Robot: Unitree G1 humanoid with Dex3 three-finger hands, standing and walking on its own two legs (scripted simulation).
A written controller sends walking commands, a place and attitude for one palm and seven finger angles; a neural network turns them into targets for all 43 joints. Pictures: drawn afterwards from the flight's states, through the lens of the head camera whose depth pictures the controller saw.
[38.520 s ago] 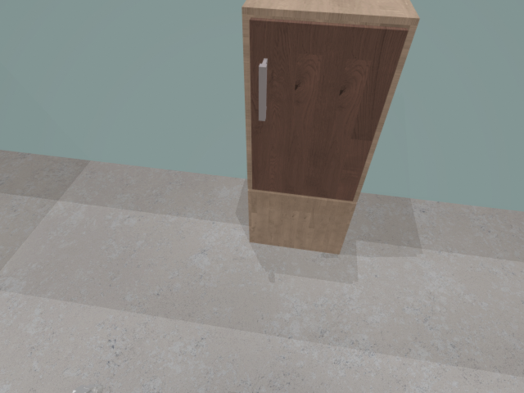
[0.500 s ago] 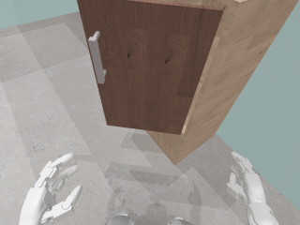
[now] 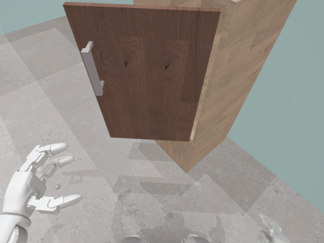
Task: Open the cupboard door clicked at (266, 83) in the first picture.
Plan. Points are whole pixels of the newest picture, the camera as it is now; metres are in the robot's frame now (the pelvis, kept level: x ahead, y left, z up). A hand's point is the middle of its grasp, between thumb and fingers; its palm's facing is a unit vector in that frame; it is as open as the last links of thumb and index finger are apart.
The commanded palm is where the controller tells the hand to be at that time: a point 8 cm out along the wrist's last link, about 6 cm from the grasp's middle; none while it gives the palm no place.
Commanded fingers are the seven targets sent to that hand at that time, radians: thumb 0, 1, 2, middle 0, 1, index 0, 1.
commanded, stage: raise the hand with hooked fingers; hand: left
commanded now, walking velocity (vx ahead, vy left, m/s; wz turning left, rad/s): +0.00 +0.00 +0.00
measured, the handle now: (95, 70) +0.57 +0.23 +0.09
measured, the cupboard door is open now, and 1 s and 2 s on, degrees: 46 46 46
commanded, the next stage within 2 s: move the hooked fingers beside the handle in 1.12 s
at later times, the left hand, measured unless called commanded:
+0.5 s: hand (27, 154) +0.28 +0.30 +0.09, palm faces +0.02 -1.00 -0.03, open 13.9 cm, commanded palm +0.26 +0.35 +0.10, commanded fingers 0.00 -0.50 0.30 -0.30 -1.20 -0.30 -1.20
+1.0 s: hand (24, 143) +0.30 +0.31 +0.10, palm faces +0.02 -1.00 -0.03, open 14.0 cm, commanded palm +0.27 +0.36 +0.11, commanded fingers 0.00 -0.50 0.30 -0.30 -1.20 -0.30 -1.20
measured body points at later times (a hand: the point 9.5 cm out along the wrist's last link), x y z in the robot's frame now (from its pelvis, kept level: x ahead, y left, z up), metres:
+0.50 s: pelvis +0.01 +0.04 +0.02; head +0.04 +0.05 +0.47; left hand +0.28 +0.36 +0.10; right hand +0.19 -0.19 -0.05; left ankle +0.00 +0.10 -0.69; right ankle +0.03 -0.08 -0.69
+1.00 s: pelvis +0.01 +0.04 +0.03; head +0.05 +0.05 +0.47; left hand +0.30 +0.36 +0.11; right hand +0.16 -0.22 -0.05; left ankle +0.00 +0.10 -0.69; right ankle +0.03 -0.08 -0.69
